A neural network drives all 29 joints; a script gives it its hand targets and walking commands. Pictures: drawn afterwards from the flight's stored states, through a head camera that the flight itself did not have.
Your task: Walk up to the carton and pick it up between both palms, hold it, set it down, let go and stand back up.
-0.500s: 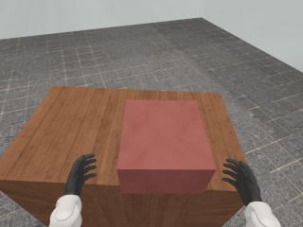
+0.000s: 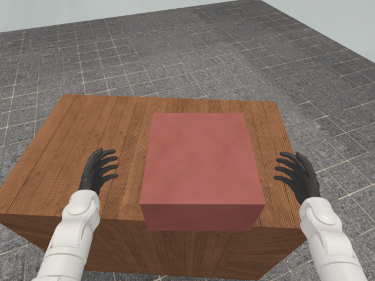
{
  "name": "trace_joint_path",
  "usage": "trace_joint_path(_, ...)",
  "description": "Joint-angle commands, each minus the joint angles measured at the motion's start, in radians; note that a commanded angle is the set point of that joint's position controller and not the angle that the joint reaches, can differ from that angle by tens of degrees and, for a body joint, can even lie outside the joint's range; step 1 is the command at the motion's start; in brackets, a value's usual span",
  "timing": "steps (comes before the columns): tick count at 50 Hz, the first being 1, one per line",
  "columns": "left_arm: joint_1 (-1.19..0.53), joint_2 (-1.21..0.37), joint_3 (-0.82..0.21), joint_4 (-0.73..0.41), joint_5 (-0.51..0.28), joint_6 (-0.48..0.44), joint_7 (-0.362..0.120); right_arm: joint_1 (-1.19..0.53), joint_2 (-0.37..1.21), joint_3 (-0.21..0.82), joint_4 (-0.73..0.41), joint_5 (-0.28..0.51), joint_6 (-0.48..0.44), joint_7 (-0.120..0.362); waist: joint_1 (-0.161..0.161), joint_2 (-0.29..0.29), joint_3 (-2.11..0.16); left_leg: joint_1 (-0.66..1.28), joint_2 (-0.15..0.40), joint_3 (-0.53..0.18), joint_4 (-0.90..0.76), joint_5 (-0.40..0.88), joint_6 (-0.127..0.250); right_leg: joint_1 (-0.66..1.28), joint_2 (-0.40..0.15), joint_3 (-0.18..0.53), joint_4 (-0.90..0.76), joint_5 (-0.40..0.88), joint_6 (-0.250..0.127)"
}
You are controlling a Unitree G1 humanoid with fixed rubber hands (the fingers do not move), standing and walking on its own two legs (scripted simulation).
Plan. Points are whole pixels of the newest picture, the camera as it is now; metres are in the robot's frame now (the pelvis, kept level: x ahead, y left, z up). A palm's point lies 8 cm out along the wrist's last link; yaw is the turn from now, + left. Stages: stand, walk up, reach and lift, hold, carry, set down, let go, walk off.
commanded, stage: reach and lift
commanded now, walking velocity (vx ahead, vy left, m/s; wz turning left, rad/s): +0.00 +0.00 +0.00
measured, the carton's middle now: (198, 168) +0.41 +0.01 -0.04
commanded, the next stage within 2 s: none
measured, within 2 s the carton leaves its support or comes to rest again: neither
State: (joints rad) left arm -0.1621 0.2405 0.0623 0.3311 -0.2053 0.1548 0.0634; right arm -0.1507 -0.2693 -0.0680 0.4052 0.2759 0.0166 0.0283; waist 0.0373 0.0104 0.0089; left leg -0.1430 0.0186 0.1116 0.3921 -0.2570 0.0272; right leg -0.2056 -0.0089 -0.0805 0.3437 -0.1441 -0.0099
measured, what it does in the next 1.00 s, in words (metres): stands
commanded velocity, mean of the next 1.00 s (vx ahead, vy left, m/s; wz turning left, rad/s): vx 0.00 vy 0.00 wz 0.00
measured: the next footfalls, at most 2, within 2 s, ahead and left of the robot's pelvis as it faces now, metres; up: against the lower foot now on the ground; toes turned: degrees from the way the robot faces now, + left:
none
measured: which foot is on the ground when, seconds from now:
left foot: down 0.00-1.00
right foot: down 0.00-1.00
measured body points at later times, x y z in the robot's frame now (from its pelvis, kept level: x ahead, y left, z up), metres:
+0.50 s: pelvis +0.01 -0.02 +0.00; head +0.05 -0.01 +0.45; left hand +0.38 +0.24 +0.08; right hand +0.41 -0.22 +0.08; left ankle -0.03 +0.09 -0.75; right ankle +0.02 -0.12 -0.75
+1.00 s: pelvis +0.01 -0.02 -0.01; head +0.07 -0.01 +0.44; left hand +0.39 +0.24 +0.03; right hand +0.42 -0.19 +0.02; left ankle -0.03 +0.09 -0.75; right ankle +0.02 -0.12 -0.75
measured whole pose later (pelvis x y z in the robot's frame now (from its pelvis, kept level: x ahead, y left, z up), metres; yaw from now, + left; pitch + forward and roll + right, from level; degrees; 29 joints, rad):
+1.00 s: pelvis +0.01 -0.02 -0.01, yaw +3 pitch +11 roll -2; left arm -0.59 0.27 0.12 0.91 -0.14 -0.05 -0.02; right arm -0.59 -0.23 -0.01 0.94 0.27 -0.13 -0.06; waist 0.02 0.02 -0.08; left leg -0.40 0.05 0.04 0.50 -0.29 0.00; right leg -0.40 0.01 -0.15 0.39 -0.17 -0.03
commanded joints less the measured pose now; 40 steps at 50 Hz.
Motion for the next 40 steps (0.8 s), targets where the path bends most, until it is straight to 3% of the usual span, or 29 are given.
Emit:
trace_joint_path(1,-0.4,0.158,0.033,-0.174,-0.018,-0.045,-0.011,-0.37,-0.188,-0.068,-0.141,0.007,-0.034,-0.022,-0.007,0.01,-0.36,-0.037,-0.005,-0.099,-0.047,0.359,-0.056,0.22,0.043,0.097,-0.003,0.191,-0.032)
trace_joint_path(4,-0.417,0.201,0.07,-0.189,-0.018,-0.022,-0.033,-0.42,-0.214,-0.043,-0.151,0.028,-0.027,-0.045,-0.013,-0.01,-0.439,0.001,-0.017,-0.097,-0.005,0.528,-0.062,0.272,0.056,0.096,0.01,0.325,-0.023)
trace_joint_path(6,-0.436,0.217,0.092,-0.19,-0.013,-0.001,-0.046,-0.451,-0.219,-0.035,-0.15,0.033,-0.022,-0.059,-0.015,-0.017,-0.457,-0.001,-0.022,-0.094,0.0,0.56,-0.06,0.299,0.056,0.097,0.015,0.361,-0.018)
trace_joint_path(19,-0.668,0.289,0.112,-0.127,-0.029,0.067,-0.066,-0.675,-0.223,-0.018,-0.098,0.055,0.044,-0.096,-0.029,0.014,-0.526,-0.051,-0.024,-0.094,0.001,0.537,-0.06,0.324,0.045,0.094,0.028,0.406,-0.009)
trace_joint_path(31,-0.886,0.342,0.11,0.021,-0.027,0.084,-0.062,-0.904,-0.252,-0.013,0.059,0.062,0.074,-0.102,-0.025,0.026,-0.667,-0.089,-0.026,-0.093,0.022,0.566,-0.063,0.322,0.045,0.08,0.055,0.487,0.001)
trace_joint_path(36,-0.897,0.316,0.103,0.134,-0.005,0.061,-0.072,-0.917,-0.224,0.008,0.172,0.053,0.064,-0.103,-0.027,0.021,-0.661,-0.094,-0.028,-0.093,0.028,0.569,-0.063,0.323,0.047,0.071,0.057,0.497,0.006)
trace_joint_path(40,-0.844,0.269,0.1,0.249,0.031,-0.02,-0.088,-0.861,-0.17,0.032,0.267,0.037,0.004,-0.103,-0.025,0.021,-0.614,-0.113,-0.032,-0.09,0.033,0.557,-0.066,0.323,0.046,0.063,0.061,0.486,0.011)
